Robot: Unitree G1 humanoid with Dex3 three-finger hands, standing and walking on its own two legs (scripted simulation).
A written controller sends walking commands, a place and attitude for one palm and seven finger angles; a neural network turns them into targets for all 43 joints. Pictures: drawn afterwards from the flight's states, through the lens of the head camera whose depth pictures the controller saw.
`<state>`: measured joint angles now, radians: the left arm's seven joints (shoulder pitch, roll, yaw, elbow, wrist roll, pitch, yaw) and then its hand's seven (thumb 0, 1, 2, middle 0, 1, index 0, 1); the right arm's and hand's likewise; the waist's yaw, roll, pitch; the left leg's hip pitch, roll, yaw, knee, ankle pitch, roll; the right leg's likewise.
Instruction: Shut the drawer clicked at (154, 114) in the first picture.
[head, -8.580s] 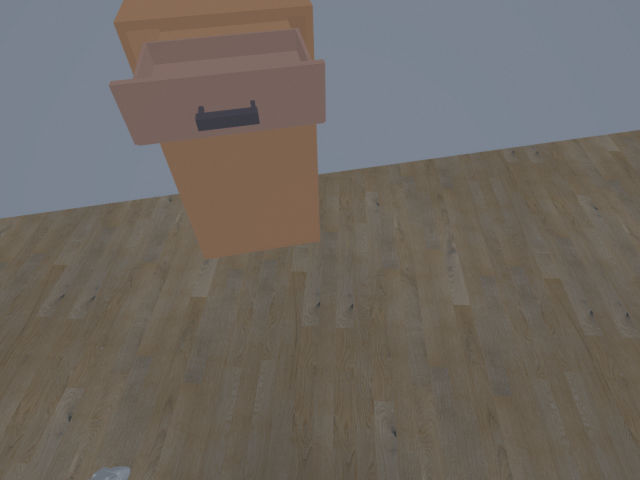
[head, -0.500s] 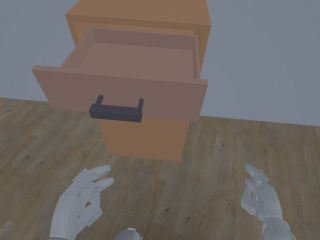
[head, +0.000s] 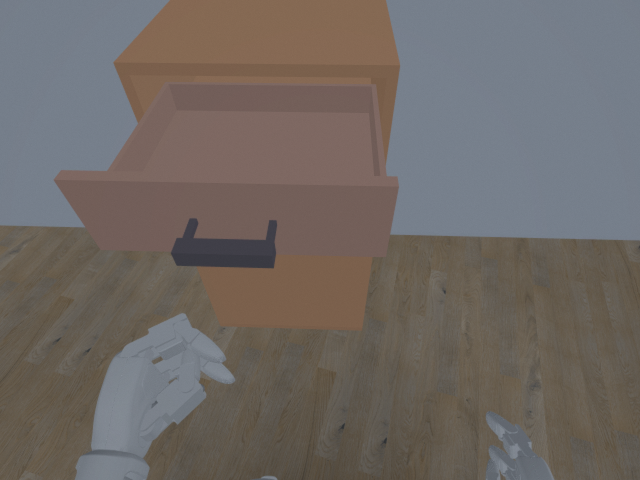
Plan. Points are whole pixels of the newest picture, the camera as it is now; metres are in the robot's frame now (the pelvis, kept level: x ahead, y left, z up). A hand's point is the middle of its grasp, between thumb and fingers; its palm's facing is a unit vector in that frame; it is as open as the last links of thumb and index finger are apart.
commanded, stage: raise the hand and make a fist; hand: left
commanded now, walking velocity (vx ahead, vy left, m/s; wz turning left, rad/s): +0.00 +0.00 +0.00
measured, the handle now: (228, 239) +0.40 +0.15 +0.09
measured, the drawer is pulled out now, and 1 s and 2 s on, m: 0.28 0.28 0.28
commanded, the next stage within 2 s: bring the fist close to the handle in 0.96 s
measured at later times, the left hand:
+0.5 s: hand (193, 356) +0.20 +0.12 +0.17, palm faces -0.01 -1.00 -0.06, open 3.3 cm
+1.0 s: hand (196, 352) +0.19 +0.11 +0.18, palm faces -0.01 -1.00 -0.07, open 3.3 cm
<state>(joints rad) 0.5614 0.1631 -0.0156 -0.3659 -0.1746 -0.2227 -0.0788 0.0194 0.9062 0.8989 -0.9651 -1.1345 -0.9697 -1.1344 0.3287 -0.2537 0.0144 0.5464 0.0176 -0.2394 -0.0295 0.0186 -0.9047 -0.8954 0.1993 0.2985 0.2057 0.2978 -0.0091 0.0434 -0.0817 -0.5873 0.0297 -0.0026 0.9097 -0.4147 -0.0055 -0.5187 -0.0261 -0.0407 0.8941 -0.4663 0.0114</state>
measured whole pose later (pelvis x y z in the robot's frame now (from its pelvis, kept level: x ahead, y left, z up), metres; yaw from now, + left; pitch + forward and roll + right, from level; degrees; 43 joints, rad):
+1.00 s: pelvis +0.02 -0.01 +0.02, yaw +1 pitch -1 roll +0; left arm 0.54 0.17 -0.01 -0.62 -0.19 0.07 -0.10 0.02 0.90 0.90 -1.40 -1.60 -1.40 -1.60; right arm 0.26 -0.25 0.06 0.54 0.04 -0.26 -0.03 0.02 -0.91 -0.90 0.20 0.30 0.20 0.30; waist 0.04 0.06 -0.07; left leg -0.34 0.03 -0.01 0.72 -0.36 -0.02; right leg -0.27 -0.02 -0.06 0.71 -0.42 0.00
